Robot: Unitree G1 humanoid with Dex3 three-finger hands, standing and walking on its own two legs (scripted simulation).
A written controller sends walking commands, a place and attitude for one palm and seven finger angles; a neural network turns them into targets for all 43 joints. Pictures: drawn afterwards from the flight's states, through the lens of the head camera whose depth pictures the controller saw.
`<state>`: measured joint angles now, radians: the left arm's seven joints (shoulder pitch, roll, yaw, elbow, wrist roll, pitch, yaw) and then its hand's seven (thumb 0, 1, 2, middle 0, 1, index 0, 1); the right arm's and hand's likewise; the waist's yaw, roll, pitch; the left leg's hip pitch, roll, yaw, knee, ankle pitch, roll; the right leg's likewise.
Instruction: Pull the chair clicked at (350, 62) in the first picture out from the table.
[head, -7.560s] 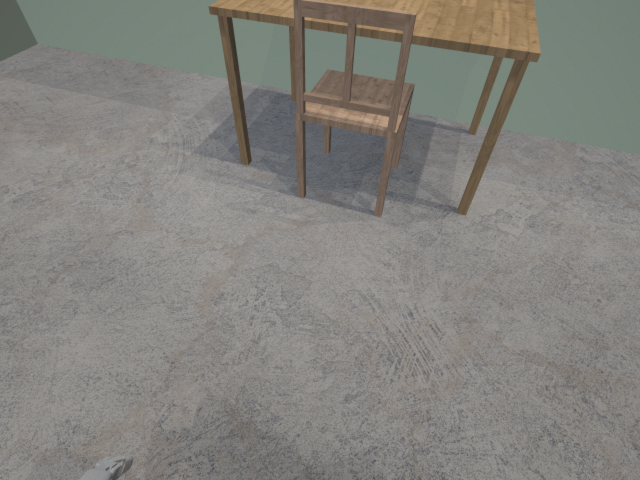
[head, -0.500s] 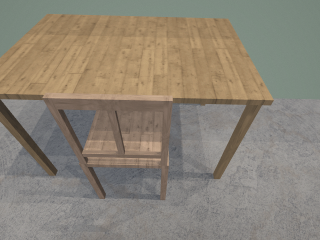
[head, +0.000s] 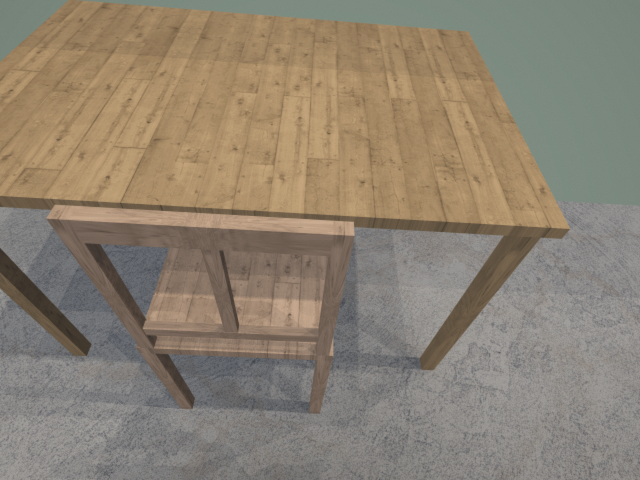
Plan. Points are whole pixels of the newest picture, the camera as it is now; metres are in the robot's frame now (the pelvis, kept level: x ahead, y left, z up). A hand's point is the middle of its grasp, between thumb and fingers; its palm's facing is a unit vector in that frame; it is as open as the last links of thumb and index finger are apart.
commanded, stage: come to a stop and stand still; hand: left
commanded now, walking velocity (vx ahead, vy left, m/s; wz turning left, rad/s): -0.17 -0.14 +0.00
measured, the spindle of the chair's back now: (223, 292) +0.40 +0.20 -0.10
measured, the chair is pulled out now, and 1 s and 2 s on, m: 0.00 0.00 0.00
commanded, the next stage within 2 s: look again from close up in 1.18 s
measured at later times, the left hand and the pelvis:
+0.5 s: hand out of the picture +0.06 +0.13 -0.17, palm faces -0.01 -0.97 -0.23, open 7.4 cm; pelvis -0.01 -0.05 -0.01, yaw +1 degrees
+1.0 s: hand out of the picture +0.02 +0.13 -0.17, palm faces +0.02 -0.98 -0.21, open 7.4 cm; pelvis +0.01 -0.05 +0.00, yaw +0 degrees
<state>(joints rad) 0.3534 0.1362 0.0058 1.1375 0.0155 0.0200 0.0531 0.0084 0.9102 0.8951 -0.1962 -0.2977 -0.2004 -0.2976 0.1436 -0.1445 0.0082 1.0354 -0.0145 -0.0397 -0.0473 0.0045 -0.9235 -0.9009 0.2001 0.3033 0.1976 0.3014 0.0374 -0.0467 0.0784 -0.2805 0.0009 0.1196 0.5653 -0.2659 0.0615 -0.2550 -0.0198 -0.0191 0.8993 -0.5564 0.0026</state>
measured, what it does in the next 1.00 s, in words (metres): steps on the spot: right foot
